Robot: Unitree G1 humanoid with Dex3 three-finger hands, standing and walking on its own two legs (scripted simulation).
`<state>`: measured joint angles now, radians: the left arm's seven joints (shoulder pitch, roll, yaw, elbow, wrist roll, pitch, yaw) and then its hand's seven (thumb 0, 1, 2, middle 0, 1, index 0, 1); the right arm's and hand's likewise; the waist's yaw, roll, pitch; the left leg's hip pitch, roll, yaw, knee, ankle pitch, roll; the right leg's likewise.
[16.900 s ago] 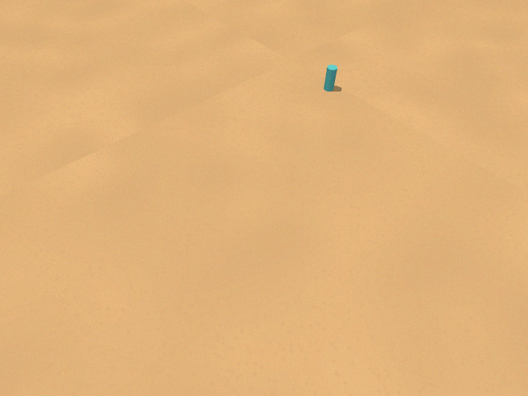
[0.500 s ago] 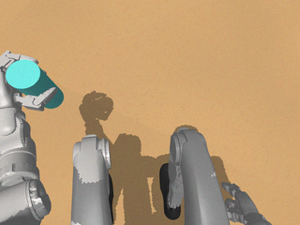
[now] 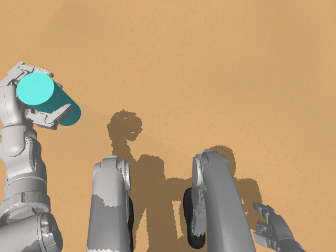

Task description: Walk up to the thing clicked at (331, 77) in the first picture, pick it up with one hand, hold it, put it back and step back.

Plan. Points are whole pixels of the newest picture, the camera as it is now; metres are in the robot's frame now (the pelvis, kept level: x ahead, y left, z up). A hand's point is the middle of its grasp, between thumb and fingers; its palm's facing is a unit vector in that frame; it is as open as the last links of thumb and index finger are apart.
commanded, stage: lift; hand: left
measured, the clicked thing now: (54, 103) +0.44 +0.25 -0.04
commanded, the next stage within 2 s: hold in 1.74 s
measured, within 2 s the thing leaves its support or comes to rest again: neither
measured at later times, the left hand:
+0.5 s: hand out of the picture +0.40 +0.22 +0.16, palm faces +0.22 -0.97 -0.06, open 9.6 cm
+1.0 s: hand out of the picture +0.39 +0.21 +0.27, palm faces +0.19 -0.98 -0.05, open 9.6 cm
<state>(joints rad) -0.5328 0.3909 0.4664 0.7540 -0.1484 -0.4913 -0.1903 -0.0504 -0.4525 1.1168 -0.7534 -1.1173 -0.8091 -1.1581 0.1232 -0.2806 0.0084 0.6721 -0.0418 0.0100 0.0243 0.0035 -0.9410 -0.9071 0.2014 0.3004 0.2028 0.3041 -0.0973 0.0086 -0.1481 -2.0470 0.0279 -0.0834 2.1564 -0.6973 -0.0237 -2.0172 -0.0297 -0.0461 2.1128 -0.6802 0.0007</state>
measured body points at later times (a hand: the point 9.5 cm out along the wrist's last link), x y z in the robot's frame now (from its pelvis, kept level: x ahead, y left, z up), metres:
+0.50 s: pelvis +0.02 +0.00 +0.14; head +0.17 +0.03 +0.56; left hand +0.38 +0.28 +0.16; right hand +0.18 -0.25 +0.02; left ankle +0.08 +0.13 -0.38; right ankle +0.09 -0.12 -0.38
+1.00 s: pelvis +0.05 +0.01 +0.25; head +0.15 +0.03 +0.69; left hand +0.38 +0.26 +0.28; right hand +0.19 -0.23 +0.14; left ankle +0.08 +0.13 -0.38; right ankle +0.09 -0.12 -0.38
